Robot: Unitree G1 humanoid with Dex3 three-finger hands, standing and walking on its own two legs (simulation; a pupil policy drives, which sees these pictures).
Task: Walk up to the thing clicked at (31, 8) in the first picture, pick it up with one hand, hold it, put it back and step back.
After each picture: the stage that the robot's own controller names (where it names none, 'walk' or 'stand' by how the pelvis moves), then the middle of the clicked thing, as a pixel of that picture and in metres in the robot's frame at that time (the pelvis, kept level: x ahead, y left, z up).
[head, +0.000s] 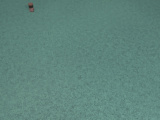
stand; (31, 7) +2.16 +0.68 -0.72
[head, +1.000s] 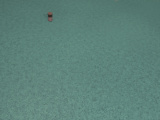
walk; (50, 16) +2.06 +0.33 -0.69
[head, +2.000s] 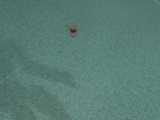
walk; (73, 31) +1.43 +0.06 -0.71
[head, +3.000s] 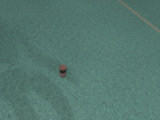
walk; (62, 71) +0.96 +0.10 -0.71
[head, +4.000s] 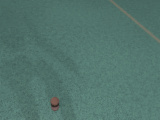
walk; (55, 104) +0.61 +0.13 -0.71
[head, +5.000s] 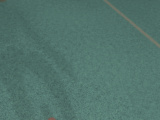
stand; out of the picture +0.43 +0.13 -0.72
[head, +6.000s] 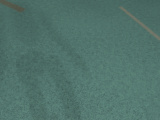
stand; out of the picture +0.38 +0.15 -0.72
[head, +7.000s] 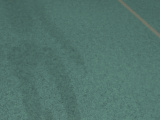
stand; out of the picture +0.35 +0.15 -0.71
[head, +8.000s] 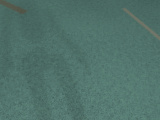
stand; out of the picture +0.32 +0.16 -0.72
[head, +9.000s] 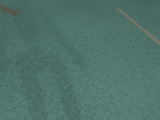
stand; out of the picture +0.28 +0.18 -0.73
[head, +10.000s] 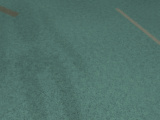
stand; out of the picture +0.28 +0.18 -0.73
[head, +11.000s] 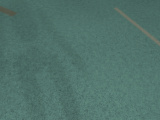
stand; out of the picture +0.28 +0.18 -0.73
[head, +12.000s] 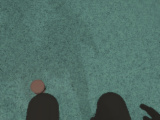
go down; (38, 87) +0.35 +0.17 -0.43
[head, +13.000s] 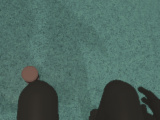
go down; (31, 76) +0.38 +0.19 -0.31
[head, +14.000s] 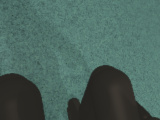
close in; out of the picture +0.37 +0.22 -0.23
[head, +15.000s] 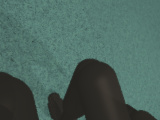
close; out of the picture +0.37 +0.23 -0.22
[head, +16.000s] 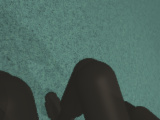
lift; out of the picture +0.37 +0.23 -0.22
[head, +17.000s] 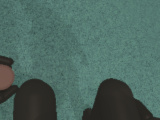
lift; (0, 81) +0.31 +0.25 -0.09
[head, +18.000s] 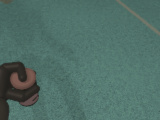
lift; (26, 88) +0.32 +0.17 +0.05
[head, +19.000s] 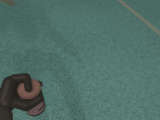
hold; (32, 98) +0.30 +0.16 +0.00
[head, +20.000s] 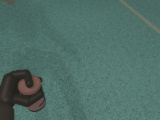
hold; (33, 94) +0.31 +0.17 +0.01
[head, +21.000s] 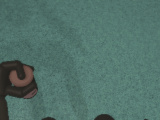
crouch; (25, 83) +0.35 +0.18 -0.06
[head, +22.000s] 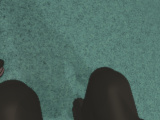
lower; out of the picture +0.40 +0.22 -0.17
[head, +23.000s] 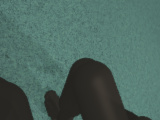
lower; out of the picture +0.40 +0.26 -0.23
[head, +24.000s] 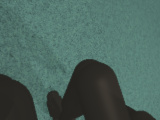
lower; out of the picture +0.39 +0.26 -0.23
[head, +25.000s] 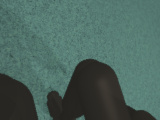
lower; out of the picture +0.39 +0.25 -0.22
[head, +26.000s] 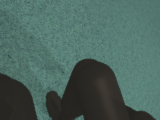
lower; out of the picture +0.39 +0.25 -0.22
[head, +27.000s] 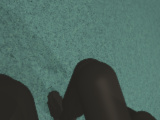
open; out of the picture +0.37 +0.22 -0.23
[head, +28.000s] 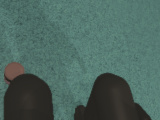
stand; (13, 74) +0.37 +0.19 -0.26
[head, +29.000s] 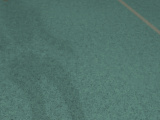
stand; out of the picture +0.30 +0.14 -0.63
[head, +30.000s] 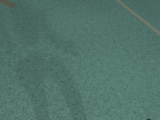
stand; out of the picture +0.31 +0.16 -0.66
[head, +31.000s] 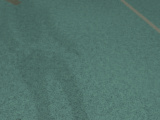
stand; out of the picture +0.31 +0.15 -0.67
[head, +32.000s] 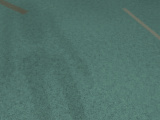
walk; out of the picture +0.32 +0.15 -0.72
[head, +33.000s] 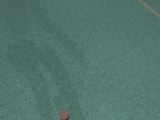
walk; (64, 116) +0.41 +0.12 -0.71
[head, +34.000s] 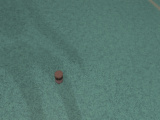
walk; (58, 77) +0.69 +0.13 -0.69
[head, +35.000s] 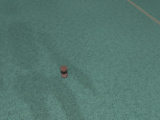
stand; (64, 71) +0.96 +0.17 -0.70
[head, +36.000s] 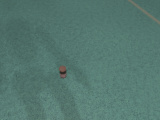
stand; (63, 72) +0.95 +0.16 -0.73
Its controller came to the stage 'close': yes
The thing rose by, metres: 0.72
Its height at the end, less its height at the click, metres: +0.00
